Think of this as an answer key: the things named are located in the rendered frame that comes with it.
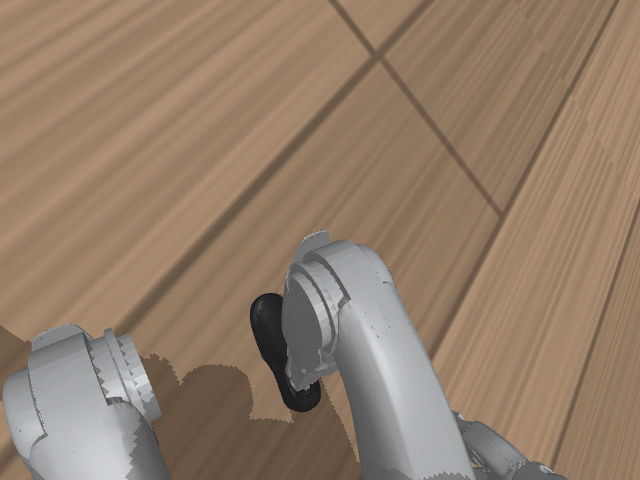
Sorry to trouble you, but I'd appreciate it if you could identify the right robot foot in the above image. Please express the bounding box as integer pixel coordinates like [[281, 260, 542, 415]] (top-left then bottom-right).
[[250, 293, 321, 412]]

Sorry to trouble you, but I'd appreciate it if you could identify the right robot arm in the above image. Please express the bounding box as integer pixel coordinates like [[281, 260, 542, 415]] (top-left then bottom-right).
[[512, 462, 569, 480]]

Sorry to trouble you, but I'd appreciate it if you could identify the right robot hand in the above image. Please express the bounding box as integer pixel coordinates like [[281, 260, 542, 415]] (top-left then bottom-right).
[[452, 410, 530, 480]]

